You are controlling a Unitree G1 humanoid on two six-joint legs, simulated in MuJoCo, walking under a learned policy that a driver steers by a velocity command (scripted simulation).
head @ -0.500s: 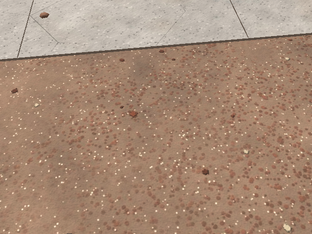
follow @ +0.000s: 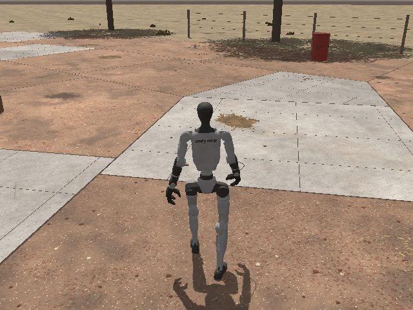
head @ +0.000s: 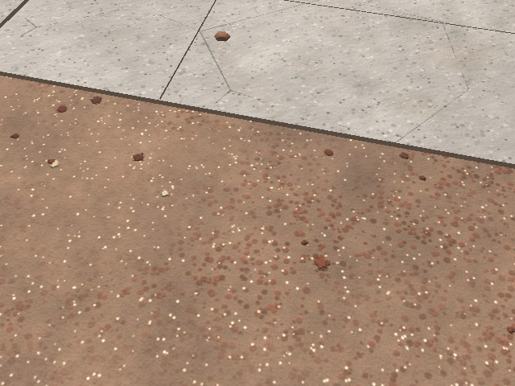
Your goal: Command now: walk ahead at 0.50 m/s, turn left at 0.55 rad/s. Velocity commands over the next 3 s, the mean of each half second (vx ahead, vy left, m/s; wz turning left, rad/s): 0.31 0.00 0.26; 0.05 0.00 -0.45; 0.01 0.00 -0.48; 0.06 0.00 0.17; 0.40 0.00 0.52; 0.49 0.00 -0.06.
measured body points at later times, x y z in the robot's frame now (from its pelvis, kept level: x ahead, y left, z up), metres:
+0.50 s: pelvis +0.25 +0.02 +0.01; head +0.28 +0.02 +0.45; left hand +0.39 +0.29 -0.10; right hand +0.39 -0.24 -0.11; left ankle +0.14 +0.09 -0.71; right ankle +0.39 -0.06 -0.72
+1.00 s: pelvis +0.31 +0.06 +0.02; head +0.34 +0.08 +0.47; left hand +0.50 +0.33 -0.09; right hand +0.38 -0.24 -0.07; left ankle +0.34 +0.18 -0.72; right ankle +0.31 -0.07 -0.64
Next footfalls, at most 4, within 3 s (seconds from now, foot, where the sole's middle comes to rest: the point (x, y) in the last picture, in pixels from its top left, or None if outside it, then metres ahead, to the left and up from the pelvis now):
0.02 left None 0.17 0.09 -0.76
0.46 right None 0.43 -0.06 -0.76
0.86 left None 0.38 0.17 -0.76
1.30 right None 0.30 -0.09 -0.76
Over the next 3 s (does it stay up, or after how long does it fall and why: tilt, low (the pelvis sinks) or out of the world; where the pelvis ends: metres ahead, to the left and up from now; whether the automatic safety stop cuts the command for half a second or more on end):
stays up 0.82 0.06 0.03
